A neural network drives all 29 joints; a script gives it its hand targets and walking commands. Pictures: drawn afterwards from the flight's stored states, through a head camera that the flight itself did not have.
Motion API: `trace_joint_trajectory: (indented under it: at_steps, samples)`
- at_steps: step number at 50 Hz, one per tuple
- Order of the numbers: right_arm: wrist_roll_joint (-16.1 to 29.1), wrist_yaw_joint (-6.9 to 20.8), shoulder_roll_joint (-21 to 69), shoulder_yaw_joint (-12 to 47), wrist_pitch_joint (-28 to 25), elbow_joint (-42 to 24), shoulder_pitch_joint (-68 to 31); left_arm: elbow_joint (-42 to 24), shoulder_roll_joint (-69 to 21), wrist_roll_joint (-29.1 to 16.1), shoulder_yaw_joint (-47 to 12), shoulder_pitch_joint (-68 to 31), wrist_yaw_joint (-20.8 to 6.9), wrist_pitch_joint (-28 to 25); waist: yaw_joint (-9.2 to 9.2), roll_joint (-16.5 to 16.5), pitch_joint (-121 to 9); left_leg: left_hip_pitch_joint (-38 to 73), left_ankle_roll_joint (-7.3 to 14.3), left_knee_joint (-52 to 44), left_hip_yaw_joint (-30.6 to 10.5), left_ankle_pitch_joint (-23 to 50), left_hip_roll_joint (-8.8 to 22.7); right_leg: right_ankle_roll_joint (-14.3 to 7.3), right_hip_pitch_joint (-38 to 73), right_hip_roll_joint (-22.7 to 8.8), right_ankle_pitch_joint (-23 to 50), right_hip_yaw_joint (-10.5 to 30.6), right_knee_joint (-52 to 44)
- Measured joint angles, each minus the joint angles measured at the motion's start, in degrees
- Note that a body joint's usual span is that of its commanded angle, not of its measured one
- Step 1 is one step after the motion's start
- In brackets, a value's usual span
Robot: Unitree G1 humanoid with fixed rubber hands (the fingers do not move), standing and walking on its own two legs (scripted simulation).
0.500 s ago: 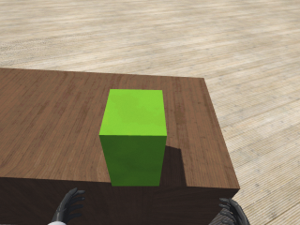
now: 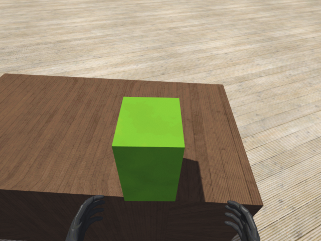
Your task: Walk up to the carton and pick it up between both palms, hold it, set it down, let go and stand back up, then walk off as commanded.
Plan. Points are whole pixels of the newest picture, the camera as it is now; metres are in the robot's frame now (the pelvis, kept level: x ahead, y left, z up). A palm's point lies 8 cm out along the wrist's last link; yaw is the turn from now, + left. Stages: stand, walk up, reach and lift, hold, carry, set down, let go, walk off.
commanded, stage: reach and lift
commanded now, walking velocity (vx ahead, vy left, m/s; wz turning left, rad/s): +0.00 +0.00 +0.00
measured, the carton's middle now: (150, 151) +0.39 +0.07 -0.01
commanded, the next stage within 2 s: none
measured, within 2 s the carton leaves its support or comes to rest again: neither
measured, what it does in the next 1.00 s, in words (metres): stands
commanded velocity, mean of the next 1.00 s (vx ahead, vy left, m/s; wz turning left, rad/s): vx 0.00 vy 0.00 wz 0.00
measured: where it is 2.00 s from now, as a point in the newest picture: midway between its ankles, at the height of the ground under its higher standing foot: outside the picture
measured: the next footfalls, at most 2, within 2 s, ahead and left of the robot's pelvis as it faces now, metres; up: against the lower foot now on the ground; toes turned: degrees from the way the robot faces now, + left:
none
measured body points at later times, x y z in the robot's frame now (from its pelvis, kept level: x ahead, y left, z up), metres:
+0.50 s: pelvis +0.00 -0.01 +0.00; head -0.02 +0.01 +0.45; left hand +0.20 +0.21 +0.02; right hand +0.22 -0.17 +0.01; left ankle -0.02 +0.12 -0.75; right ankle -0.01 -0.15 -0.75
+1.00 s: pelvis +0.01 -0.01 +0.00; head +0.02 +0.00 +0.45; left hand +0.28 +0.21 +0.08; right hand +0.29 -0.16 +0.07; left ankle -0.02 +0.12 -0.75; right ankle -0.01 -0.15 -0.75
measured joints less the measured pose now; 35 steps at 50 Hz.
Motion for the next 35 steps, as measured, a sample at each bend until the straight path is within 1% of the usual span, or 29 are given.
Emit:
trace_joint_trajectory:
  at_steps: [6, 10, 13, 16, 20, 23, 29, 32, 35]
  samples:
    - [1.65, -0.45, 0.14, 0.90, -1.29, -0.20, 0.41, 0.53, -0.05, 0.50, 0.25, -0.56, -0.36, -2.37, 0.62, -0.83, 0.30, 1.04, -0.24, 0.28, -0.25, -0.40, 0.24, -0.28, 1.19, 0.28, -0.37, -0.15, 0.09]
    - [2.31, -0.84, 0.98, 1.48, -1.90, -2.37, 1.13, -0.69, -0.01, -0.10, -0.42, -0.42, -0.27, -3.55, 1.10, -1.35, 0.41, 0.99, -0.38, 0.68, -0.57, -0.61, 0.39, -0.42, 1.37, 0.45, -0.53, -0.38, 0.24]
    - [2.72, -1.17, 1.59, 2.21, -1.93, -2.67, 0.54, -1.00, -0.32, 0.29, -0.49, -0.97, -0.43, -3.38, 1.56, -1.56, 0.95, 1.27, -0.45, 0.55, -0.63, -0.47, 0.44, -0.48, 1.62, 0.52, -0.44, -0.38, 0.17]
    - [2.47, -1.73, 2.13, 2.40, -0.58, -2.39, -0.85, -1.32, -0.17, 0.01, -0.71, -1.94, -0.29, -2.08, 1.71, -1.54, 1.17, 0.99, -0.47, 0.72, -0.82, -0.39, 0.43, -0.55, 1.44, 0.54, -0.38, -0.50, 0.28]
    - [2.63, -2.83, 2.40, 2.02, 1.98, -4.20, -2.66, -4.56, 0.61, -1.23, -0.87, -3.40, 0.51, 0.85, 1.93, -1.33, 1.33, 0.56, -0.51, 0.85, -0.80, -0.30, 0.49, -0.58, 0.97, 0.63, -0.28, -0.38, 0.43]
    - [2.59, -3.64, 2.06, 1.32, 4.67, -6.74, -4.45, -7.17, 0.88, -2.33, -0.36, -5.28, 0.76, 4.67, 2.01, -0.90, 1.09, 0.04, -0.47, 0.68, -0.69, -0.08, 0.49, -0.55, 0.41, 0.65, -0.02, -0.22, 0.26]
    - [3.60, -5.91, 0.56, 1.82, 11.61, -13.13, -8.28, -12.42, 0.92, -3.08, 1.79, -9.20, -0.11, 14.02, 1.92, -0.18, 0.54, -0.30, -0.38, -0.31, -0.19, 0.45, 0.50, -0.43, -0.21, 0.68, 0.59, 0.30, -0.55]
    - [4.77, -6.41, 0.10, 2.47, 14.97, -15.45, -10.23, -14.73, 0.56, -3.21, 2.90, -11.36, -0.56, 17.77, 1.86, -0.14, 0.37, -0.42, -0.41, -0.77, -0.02, 0.64, 0.52, -0.45, -0.46, 0.70, 0.76, 0.45, -0.87]
    - [5.61, -6.89, -0.12, 3.15, 17.34, -17.19, -11.48, -17.31, -0.16, -2.35, 4.18, -12.86, -0.94, 20.72, 1.86, -0.22, 0.62, -0.15, -0.52, -1.29, 0.06, 0.75, 0.66, -0.54, -0.16, 0.84, 0.95, 0.51, -1.50]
